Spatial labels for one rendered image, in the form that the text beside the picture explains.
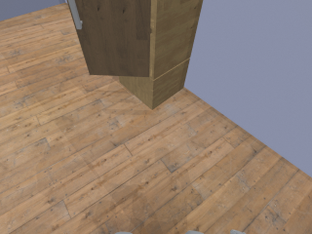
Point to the handle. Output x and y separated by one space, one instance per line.
74 11

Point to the cupboard door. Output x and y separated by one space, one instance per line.
115 36

